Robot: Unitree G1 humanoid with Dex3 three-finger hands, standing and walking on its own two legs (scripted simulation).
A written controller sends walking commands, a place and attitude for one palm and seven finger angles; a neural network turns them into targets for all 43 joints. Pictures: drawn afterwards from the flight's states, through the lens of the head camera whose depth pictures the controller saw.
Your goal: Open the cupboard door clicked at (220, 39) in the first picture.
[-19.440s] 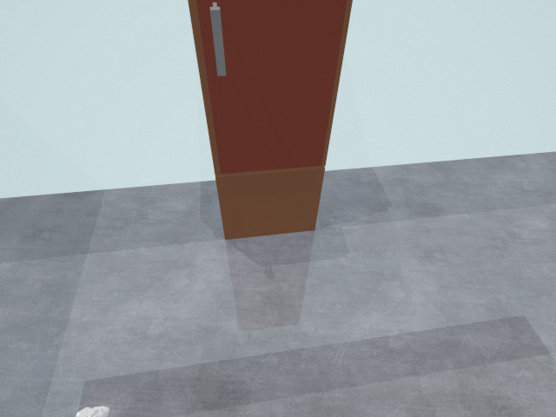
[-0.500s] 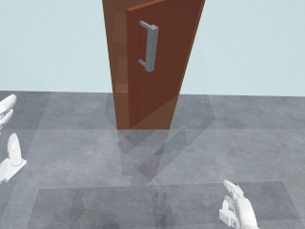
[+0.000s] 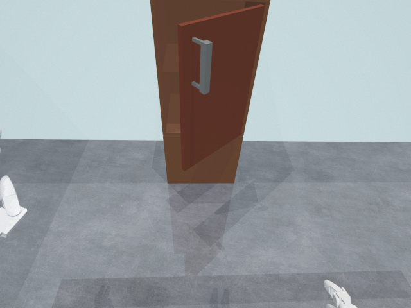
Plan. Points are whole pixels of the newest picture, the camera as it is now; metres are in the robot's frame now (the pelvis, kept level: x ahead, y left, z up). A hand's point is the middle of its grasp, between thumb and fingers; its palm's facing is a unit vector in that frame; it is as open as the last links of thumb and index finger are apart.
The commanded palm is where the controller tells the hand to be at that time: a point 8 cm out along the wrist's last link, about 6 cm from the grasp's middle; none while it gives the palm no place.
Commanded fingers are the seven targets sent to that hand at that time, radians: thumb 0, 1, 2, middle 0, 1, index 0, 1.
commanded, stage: stop stepping back and stand still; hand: left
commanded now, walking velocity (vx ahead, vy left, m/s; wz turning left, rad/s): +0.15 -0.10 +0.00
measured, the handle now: (200, 66) +0.75 +0.04 +0.14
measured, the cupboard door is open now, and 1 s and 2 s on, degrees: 42 42 42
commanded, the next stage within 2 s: let the arm hang, fingers relaxed in 0.30 s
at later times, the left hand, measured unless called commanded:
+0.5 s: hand (54, 247) +0.21 +0.27 +0.05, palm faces +0.27 -0.84 -0.48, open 7.4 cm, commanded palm none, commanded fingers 0.00 0.90 0.90 -0.20 -0.30 -0.20 -0.30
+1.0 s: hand out of the picture -0.07 +0.21 -0.15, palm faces +0.09 -0.96 -0.28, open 7.3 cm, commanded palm none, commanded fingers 0.00 0.90 0.90 -0.20 -0.30 -0.20 -0.30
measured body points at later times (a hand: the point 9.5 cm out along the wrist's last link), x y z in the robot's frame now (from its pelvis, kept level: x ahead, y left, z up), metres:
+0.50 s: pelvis +0.00 +0.01 +0.00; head +0.00 -0.01 +0.45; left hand +0.19 +0.31 +0.08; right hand +0.16 -0.25 -0.11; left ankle +0.04 +0.12 -0.73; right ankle +0.03 -0.10 -0.72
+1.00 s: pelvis -0.01 +0.00 +0.01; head +0.01 +0.00 +0.46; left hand -0.07 +0.26 -0.13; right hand +0.01 -0.24 -0.15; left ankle +0.04 +0.12 -0.73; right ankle +0.02 -0.10 -0.73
